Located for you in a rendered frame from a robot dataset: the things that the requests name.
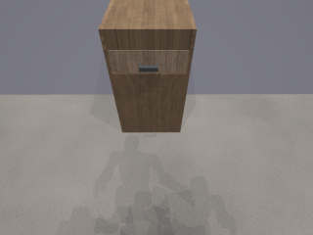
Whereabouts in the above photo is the cabinet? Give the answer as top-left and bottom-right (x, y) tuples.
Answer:
(98, 0), (197, 133)

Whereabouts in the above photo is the drawer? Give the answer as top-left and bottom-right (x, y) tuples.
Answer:
(108, 50), (189, 73)

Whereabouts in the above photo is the handle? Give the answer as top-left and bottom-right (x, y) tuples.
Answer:
(139, 62), (158, 71)

